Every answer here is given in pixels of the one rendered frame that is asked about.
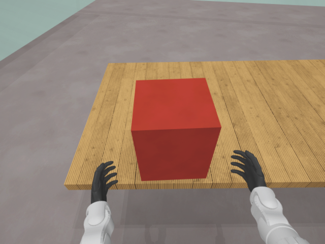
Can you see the robot right hand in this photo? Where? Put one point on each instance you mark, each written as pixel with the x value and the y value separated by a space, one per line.
pixel 252 174

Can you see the carton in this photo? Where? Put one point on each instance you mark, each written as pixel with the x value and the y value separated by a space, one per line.
pixel 175 128

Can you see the table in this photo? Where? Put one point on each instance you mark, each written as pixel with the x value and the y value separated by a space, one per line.
pixel 275 109

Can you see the right robot forearm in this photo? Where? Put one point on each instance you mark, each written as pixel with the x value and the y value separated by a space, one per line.
pixel 272 225

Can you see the left robot forearm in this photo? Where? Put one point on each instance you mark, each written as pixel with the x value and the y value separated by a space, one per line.
pixel 98 224

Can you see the robot left hand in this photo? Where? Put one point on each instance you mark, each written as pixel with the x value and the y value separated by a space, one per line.
pixel 99 187

